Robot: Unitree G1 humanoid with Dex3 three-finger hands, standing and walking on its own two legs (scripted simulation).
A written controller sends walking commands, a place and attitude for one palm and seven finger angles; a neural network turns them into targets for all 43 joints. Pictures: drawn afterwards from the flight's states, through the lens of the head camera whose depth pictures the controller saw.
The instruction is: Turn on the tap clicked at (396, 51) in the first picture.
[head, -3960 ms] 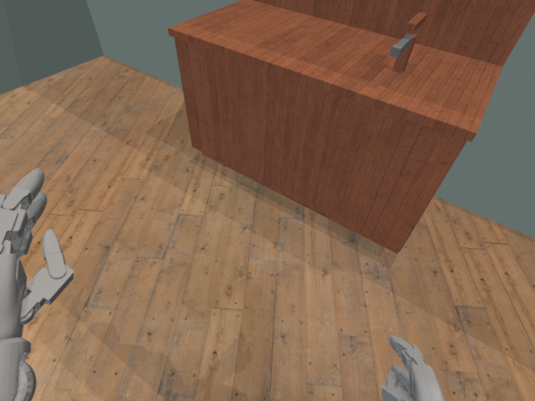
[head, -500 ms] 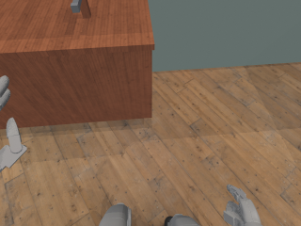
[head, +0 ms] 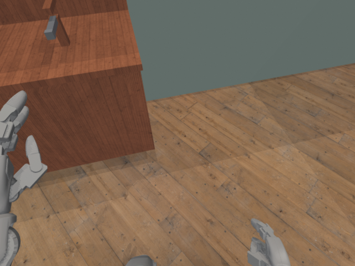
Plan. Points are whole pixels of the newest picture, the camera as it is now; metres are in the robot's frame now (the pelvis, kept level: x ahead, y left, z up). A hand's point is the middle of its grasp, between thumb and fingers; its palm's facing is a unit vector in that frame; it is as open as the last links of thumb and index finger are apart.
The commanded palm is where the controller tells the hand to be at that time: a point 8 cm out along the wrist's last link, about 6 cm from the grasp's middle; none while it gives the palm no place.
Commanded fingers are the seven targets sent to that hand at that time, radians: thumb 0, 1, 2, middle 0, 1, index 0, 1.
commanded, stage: take the last steps up to it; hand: left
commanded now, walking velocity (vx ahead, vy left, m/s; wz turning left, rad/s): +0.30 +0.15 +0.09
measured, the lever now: (50, 34) +0.84 +0.53 +0.09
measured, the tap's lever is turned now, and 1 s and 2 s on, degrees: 0 0 0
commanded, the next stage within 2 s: come to a stop and stand still in 1.94 s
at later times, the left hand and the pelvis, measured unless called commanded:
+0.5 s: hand (8, 154) +0.25 +0.28 +0.20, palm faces +0.44 -0.80 -0.41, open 7.4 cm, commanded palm +0.19 +0.32 +0.19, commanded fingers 0.00 0.90 0.90 -0.20 -0.30 -0.20 -0.30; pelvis +0.04 +0.04 +0.01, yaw +1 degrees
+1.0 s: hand out of the picture +0.36 +0.37 +0.20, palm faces +0.41 -0.81 -0.42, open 7.4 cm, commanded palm +0.29 +0.41 +0.19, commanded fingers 0.00 0.90 0.90 -0.20 -0.30 -0.20 -0.30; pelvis +0.13 +0.13 +0.00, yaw +1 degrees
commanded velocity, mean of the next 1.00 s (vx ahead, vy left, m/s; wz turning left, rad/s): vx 0.30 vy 0.13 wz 0.00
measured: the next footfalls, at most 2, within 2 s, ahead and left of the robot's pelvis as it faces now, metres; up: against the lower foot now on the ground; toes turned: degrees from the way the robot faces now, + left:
left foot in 0.30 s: +0.05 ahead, +0.14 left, +0.00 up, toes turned +8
right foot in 0.56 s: +0.11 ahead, -0.07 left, +0.00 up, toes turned -8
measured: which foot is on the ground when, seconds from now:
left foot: up 0.00-0.28, down 0.30-0.58, up 0.60-0.86, down 0.88-1.00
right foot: down 0.00-0.32, up 0.34-0.54, down 0.56-0.90, up 0.92-1.00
